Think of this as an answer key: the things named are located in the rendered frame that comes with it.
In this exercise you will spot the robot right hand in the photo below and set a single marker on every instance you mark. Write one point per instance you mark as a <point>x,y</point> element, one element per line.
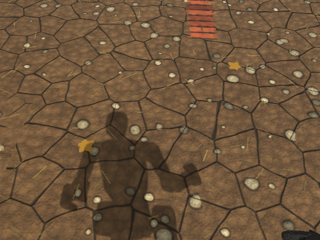
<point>300,235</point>

